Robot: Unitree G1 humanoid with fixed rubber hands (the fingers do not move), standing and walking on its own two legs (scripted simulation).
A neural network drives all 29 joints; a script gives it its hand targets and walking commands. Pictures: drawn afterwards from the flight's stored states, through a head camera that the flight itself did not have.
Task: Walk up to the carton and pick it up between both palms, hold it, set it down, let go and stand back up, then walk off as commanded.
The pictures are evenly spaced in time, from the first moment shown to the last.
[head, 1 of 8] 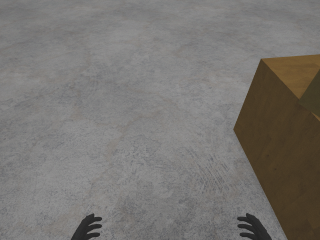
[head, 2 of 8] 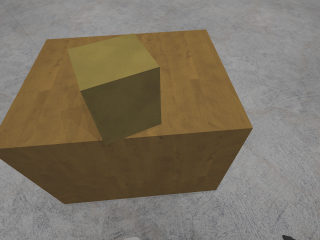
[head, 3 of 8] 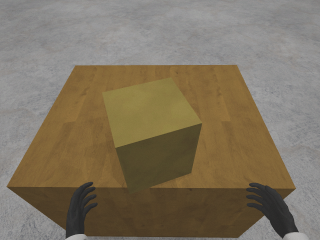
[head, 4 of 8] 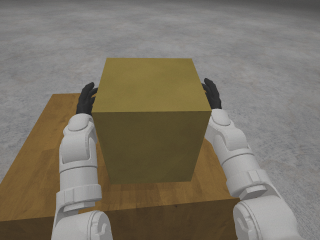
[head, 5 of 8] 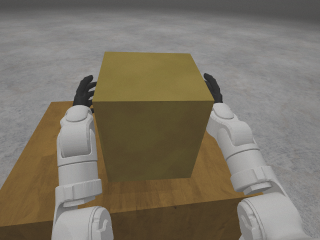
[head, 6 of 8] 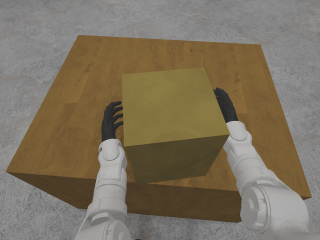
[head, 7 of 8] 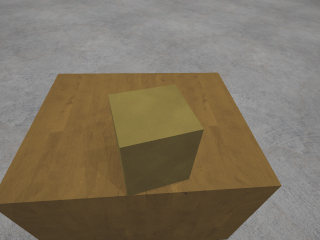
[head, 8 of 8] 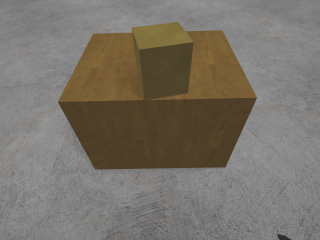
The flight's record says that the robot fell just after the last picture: no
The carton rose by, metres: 0.21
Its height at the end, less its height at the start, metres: +0.00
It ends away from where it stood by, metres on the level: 0.02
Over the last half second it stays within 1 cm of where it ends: yes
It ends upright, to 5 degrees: yes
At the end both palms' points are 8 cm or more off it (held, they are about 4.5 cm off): yes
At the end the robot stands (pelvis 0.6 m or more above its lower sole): yes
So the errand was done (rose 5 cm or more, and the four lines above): yes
